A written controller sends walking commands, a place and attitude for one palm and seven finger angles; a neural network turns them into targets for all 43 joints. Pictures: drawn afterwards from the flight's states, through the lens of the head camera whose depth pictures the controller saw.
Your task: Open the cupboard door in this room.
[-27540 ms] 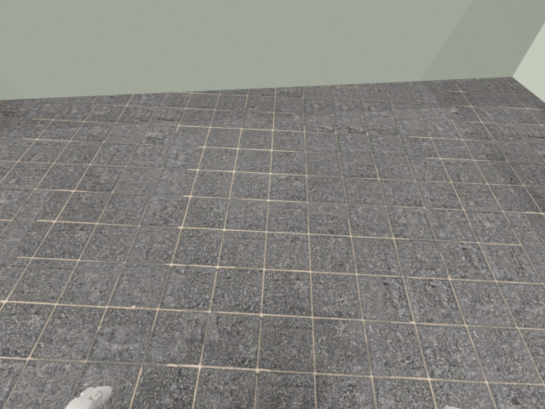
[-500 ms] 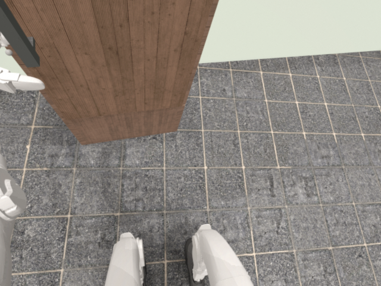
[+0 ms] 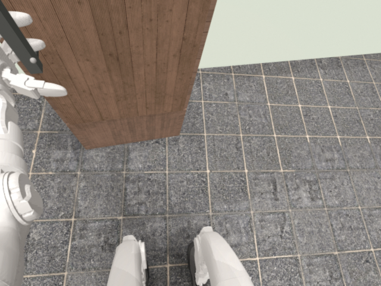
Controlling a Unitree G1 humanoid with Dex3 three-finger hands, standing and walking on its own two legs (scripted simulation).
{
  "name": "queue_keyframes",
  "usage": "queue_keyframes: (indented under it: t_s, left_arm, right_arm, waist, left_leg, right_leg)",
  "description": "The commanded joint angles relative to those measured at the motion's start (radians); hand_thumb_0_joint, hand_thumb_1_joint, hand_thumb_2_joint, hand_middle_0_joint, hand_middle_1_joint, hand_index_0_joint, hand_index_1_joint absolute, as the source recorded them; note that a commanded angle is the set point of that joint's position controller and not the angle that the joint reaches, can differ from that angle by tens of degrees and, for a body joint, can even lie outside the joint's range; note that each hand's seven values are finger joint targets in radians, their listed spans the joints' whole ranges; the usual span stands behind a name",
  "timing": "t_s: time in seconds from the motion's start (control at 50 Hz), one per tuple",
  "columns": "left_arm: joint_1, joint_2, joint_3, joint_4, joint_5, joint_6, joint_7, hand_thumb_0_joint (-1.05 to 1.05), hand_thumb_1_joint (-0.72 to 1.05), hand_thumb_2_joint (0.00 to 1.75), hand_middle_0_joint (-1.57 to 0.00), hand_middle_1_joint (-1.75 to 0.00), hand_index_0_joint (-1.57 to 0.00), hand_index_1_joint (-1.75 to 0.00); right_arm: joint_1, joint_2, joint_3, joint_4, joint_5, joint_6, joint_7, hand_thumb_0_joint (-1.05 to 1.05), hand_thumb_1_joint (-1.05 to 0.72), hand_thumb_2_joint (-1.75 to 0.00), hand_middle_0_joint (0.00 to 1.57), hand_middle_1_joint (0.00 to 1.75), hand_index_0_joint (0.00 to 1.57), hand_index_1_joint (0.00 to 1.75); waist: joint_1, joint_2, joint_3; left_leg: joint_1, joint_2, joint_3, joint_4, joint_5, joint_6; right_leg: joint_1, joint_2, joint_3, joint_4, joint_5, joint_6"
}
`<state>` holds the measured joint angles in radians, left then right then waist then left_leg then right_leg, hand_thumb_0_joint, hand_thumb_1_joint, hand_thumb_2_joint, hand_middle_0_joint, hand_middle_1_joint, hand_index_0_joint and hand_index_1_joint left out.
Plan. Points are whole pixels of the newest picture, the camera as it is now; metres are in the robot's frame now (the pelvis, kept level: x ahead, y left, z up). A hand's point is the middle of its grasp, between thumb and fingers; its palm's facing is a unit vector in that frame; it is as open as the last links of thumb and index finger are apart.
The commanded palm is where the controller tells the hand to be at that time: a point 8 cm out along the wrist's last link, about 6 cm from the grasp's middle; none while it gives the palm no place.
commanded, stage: slide the fingers in behind the handle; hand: left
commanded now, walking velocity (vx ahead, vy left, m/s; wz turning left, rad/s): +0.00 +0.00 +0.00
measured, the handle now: (17, 32) +0.58 +0.27 +0.07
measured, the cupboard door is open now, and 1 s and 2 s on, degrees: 0 0 27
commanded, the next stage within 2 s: close the thumb around the handle in 0.42 s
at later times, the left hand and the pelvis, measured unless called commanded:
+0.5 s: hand (36, 59) +0.54 +0.24 +0.05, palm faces +0.12 -0.99 -0.03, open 14.0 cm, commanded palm +0.52 +0.27 +0.06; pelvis +0.00 +0.00 +0.00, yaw +0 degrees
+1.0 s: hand (36, 57) +0.54 +0.24 +0.06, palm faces +0.11 -0.99 -0.03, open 8.0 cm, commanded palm +0.52 +0.27 +0.06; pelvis +0.00 +0.00 +0.00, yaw +0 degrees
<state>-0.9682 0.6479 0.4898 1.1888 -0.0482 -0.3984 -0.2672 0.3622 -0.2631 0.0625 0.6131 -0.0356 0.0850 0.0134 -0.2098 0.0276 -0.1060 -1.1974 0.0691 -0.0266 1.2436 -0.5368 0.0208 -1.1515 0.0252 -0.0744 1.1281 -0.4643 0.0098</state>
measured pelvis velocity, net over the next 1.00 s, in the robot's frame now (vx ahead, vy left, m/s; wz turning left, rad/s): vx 0.00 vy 0.00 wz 0.00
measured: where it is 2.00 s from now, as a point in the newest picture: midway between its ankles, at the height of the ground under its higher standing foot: (170, 285)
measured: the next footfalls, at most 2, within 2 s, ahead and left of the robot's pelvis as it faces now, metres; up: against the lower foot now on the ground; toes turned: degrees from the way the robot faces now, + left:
none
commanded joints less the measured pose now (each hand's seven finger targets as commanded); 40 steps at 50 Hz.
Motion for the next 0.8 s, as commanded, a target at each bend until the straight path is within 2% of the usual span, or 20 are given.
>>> queue_keyframes:
  t_s: [0.0,0.06,0.08,0.12,0.2,0.22,0.28,0.3,0.32,0.34,0.36,0.44,0.46,0.5,0.54,0.6,0.66,0.68,0.74,0.78]
  left_arm:
    - [-0.414,0.258,0.021,-0.195,-0.014,-0.056,0.016,0.0,-0.5,0.3,-0.3,-1.2,-0.3,-1.2]
    - [-0.437,0.325,0.06,-0.198,-0.004,-0.063,0.028,0.0,-0.5,0.3,-0.3,-1.2,-0.3,-1.2]
    - [-0.44,0.305,0.042,-0.194,0.0,-0.065,0.029,0.0,-0.5,0.3,-0.3,-1.2,-0.3,-1.2]
    - [-0.413,0.307,0.041,-0.203,0.004,-0.071,0.025,0.0,-0.5,0.3,-0.3,-1.2,-0.3,-1.2]
    - [-0.427,0.259,0.014,-0.219,-0.014,-0.078,0.009,0.0,-0.5,0.3,-0.3,-1.2,-0.3,-1.2]
    - [-0.399,0.267,0.025,-0.184,-0.018,-0.069,0.005,0.0,-0.5,0.3,-0.3,-1.2,-0.3,-1.2]
    - [-0.422,0.248,0.007,-0.179,-0.024,-0.054,0.0,0.0,-0.5,0.3,-0.3,-1.2,-0.3,-1.2]
    - [-0.417,0.253,0.013,-0.17,-0.024,-0.05,0.001,0.0,-0.5,0.3,-0.3,-1.2,-0.3,-1.2]
    - [-0.436,0.267,0.018,-0.17,-0.02,-0.049,0.006,0.0,-0.5,0.3,-0.3,-1.2,-0.3,-1.2]
    - [-0.453,0.276,0.02,-0.168,-0.017,-0.054,0.01,0.0,-0.5,0.3,-0.3,-1.2,-0.3,-1.2]
    - [-0.46,0.311,0.045,-0.172,-0.013,-0.057,0.016,0.0,-0.5,0.3,-0.3,-1.2,-0.3,-1.2]
    - [-0.475,0.288,0.025,-0.214,0.002,-0.088,0.03,0.0,-0.5,0.3,-0.3,-1.2,-0.3,-1.2]
    - [-0.475,0.285,0.021,-0.225,0.005,-0.095,0.031,0.0,-0.5,0.3,-0.3,-1.2,-0.3,-1.2]
    - [-0.454,0.258,0.006,-0.214,0.004,-0.089,0.031,0.0,-0.5,0.3,-0.3,-1.2,-0.3,-1.2]
    - [-0.431,0.247,0.01,-0.193,-0.005,-0.077,0.026,0.0,-0.39,0.35,-0.31,-1.21,-0.31,-1.21]
    - [-0.439,0.281,0.032,-0.213,-0.013,-0.063,0.023,0.0,-0.22,0.42,-0.32,-1.23,-0.32,-1.23]
    - [-0.427,0.244,0.007,-0.229,-0.009,-0.068,0.025,0.0,-0.05,0.49,-0.33,-1.25,-0.33,-1.25]
    - [-0.412,0.245,0.007,-0.216,-0.005,-0.067,0.028,0.0,0.0,0.52,-0.34,-1.25,-0.34,-1.25]
    - [-0.431,0.232,-0.003,-0.196,-0.007,-0.067,0.036,0.0,0.17,0.59,-0.35,-1.27,-0.35,-1.27]
    - [-0.448,0.266,0.017,-0.186,-0.007,-0.069,0.037,0.0,0.28,0.64,-0.36,-1.28,-0.36,-1.28]
  right_arm:
    - [0.213,-0.2,-0.073,-0.022,0.001,-0.008,-0.018,0.0,-0.9,-0.9,0.2,0.3,0.2,0.3]
    - [0.213,-0.203,-0.068,-0.029,0.001,-0.009,-0.024,0.0,-0.9,-0.9,0.2,0.3,0.2,0.3]
    - [0.213,-0.198,-0.066,-0.028,0.001,-0.01,-0.023,0.0,-0.9,-0.9,0.2,0.3,0.2,0.3]
    - [0.211,-0.197,-0.066,-0.031,0.0,-0.012,-0.02,0.0,-0.9,-0.9,0.2,0.3,0.2,0.3]
    - [0.212,-0.199,-0.072,-0.022,0.0,-0.011,-0.018,0.0,-0.9,-0.9,0.2,0.3,0.2,0.3]
    - [0.213,-0.201,-0.071,-0.021,0.001,-0.01,-0.018,0.0,-0.9,-0.9,0.2,0.3,0.2,0.3]
    - [0.216,-0.203,-0.071,-0.02,0.004,-0.007,-0.024,0.0,-0.9,-0.9,0.2,0.3,0.2,0.3]
    - [0.215,-0.202,-0.071,-0.021,0.005,-0.009,-0.023,0.0,-0.9,-0.9,0.2,0.3,0.2,0.3]
    - [0.216,-0.205,-0.069,-0.02,0.004,-0.01,-0.024,0.0,-0.9,-0.9,0.2,0.3,0.2,0.3]
    - [0.218,-0.204,-0.067,-0.017,0.003,-0.012,-0.026,0.0,-0.9,-0.9,0.2,0.3,0.2,0.3]
    - [0.221,-0.206,-0.066,-0.016,0.002,-0.012,-0.028,0.0,-0.9,-0.9,0.2,0.3,0.2,0.3]
    - [0.22,-0.199,-0.068,-0.018,-0.005,-0.018,-0.022,0.0,-0.9,-0.9,0.2,0.3,0.2,0.3]
    - [0.22,-0.202,-0.07,-0.017,-0.007,-0.017,-0.02,0.0,-0.9,-0.9,0.2,0.3,0.2,0.3]
    - [0.222,-0.202,-0.072,-0.014,-0.007,-0.013,-0.017,0.0,-0.9,-0.9,0.2,0.3,0.2,0.3]
    - [0.226,-0.203,-0.073,-0.016,-0.006,-0.01,-0.016,0.0,-0.9,-0.9,0.2,0.3,0.2,0.3]
    - [0.224,-0.206,-0.073,-0.018,0.0,-0.006,-0.021,0.0,-0.9,-0.9,0.2,0.3,0.2,0.3]
    - [0.226,-0.197,-0.073,-0.015,-0.002,-0.007,-0.017,0.0,-0.9,-0.9,0.2,0.3,0.2,0.3]
    - [0.224,-0.198,-0.073,-0.014,-0.001,-0.005,-0.017,0.0,-0.9,-0.9,0.2,0.3,0.2,0.3]
    - [0.224,-0.199,-0.07,-0.014,-0.003,-0.008,-0.018,0.0,-0.9,-0.9,0.2,0.3,0.2,0.3]
    - [0.223,-0.202,-0.07,-0.01,-0.002,-0.011,-0.021,0.0,-0.9,-0.9,0.2,0.3,0.2,0.3]
  waist:
    - [-0.007,0.208,-0.539]
    - [-0.006,0.187,-0.556]
    - [-0.009,0.193,-0.55]
    - [0.001,0.208,-0.559]
    - [-0.011,0.227,-0.572]
    - [-0.004,0.212,-0.55]
    - [-0.018,0.194,-0.536]
    - [-0.011,0.201,-0.527]
    - [-0.02,0.178,-0.52]
    - [-0.024,0.188,-0.513]
    - [-0.018,0.18,-0.526]
    - [-0.016,0.229,-0.565]
    - [-0.011,0.263,-0.589]
    - [-0.012,0.263,-0.586]
    - [-0.012,0.236,-0.579]
    - [-0.009,0.209,-0.589]
    - [-0.003,0.245,-0.596]
    - [-0.001,0.233,-0.566]
    - [-0.021,0.18,-0.525]
    - [-0.022,0.189,-0.522]
  left_leg:
    - [0.48,-0.021,-0.057,-0.139,0.457,0.002]
    - [0.441,-0.023,-0.051,-0.131,0.439,0.008]
    - [0.438,-0.025,-0.05,-0.131,0.446,0.008]
    - [0.445,-0.024,-0.045,-0.131,0.458,0.007]
    - [0.491,-0.02,-0.054,-0.127,0.48,0.002]
    - [0.475,-0.02,-0.054,-0.133,0.464,0.001]
    - [0.473,-0.02,-0.059,-0.138,0.457,0.004]
    - [0.457,-0.022,-0.054,-0.137,0.439,0.005]
    - [0.437,-0.021,-0.053,-0.134,0.416,0.009]
    - [0.439,-0.022,-0.057,-0.132,0.421,0.009]
    - [0.433,-0.021,-0.058,-0.131,0.426,0.009]
    - [0.489,-0.019,-0.066,-0.124,0.468,0.003]
    - [0.515,-0.018,-0.068,-0.122,0.49,-0.003]
    - [0.54,-0.015,-0.073,-0.124,0.51,-0.008]
    - [0.531,-0.016,-0.071,-0.124,0.518,-0.004]
    - [0.495,-0.02,-0.06,-0.129,0.494,0.003]
    - [0.537,-0.018,-0.064,-0.129,0.538,-0.004]
    - [0.533,-0.016,-0.067,-0.133,0.531,-0.006]
    - [0.483,-0.018,-0.065,-0.134,0.472,0.004]
    - [0.457,-0.021,-0.055,-0.134,0.448,0.006]
  right_leg:
    - [0.194,0.028,0.019,-0.108,0.271,-0.024]
    - [0.223,0.027,0.03,-0.101,0.281,-0.022]
    - [0.229,0.026,0.03,-0.1,0.292,-0.022]
    - [0.24,0.027,0.032,-0.099,0.304,-0.024]
    - [0.201,0.028,0.026,-0.1,0.299,-0.023]
    - [0.207,0.028,0.022,-0.104,0.287,-0.025]
    - [0.19,0.028,0.021,-0.106,0.279,-0.023]
    - [0.191,0.027,0.023,-0.109,0.268,-0.023]
    - [0.192,0.027,0.026,-0.112,0.258,-0.02]
    - [0.182,0.028,0.025,-0.106,0.259,-0.023]
    - [0.197,0.027,0.026,-0.103,0.263,-0.022]
    - [0.17,0.028,0.021,-0.088,0.271,-0.028]
    - [0.157,0.026,0.021,-0.087,0.273,-0.028]
    - [0.141,0.027,0.014,-0.088,0.272,-0.029]
    - [0.158,0.03,0.014,-0.09,0.288,-0.029]
    - [0.211,0.029,0.023,-0.1,0.307,-0.023]
    - [0.189,0.029,0.018,-0.096,0.321,-0.026]
    - [0.176,0.029,0.014,-0.098,0.307,-0.028]
    - [0.181,0.032,0.017,-0.104,0.284,-0.025]
    - [0.198,0.029,0.025,-0.109,0.283,-0.023]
